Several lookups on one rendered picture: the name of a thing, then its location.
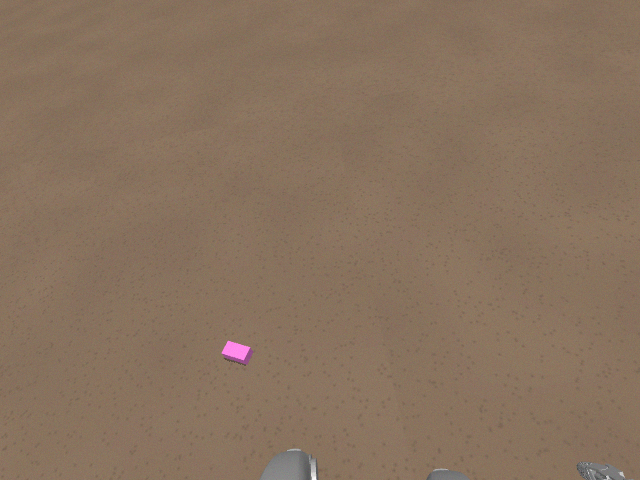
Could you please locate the small box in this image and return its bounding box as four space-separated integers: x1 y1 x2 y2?
221 341 253 365

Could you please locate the right robot hand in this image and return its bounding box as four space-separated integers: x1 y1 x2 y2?
576 462 634 480

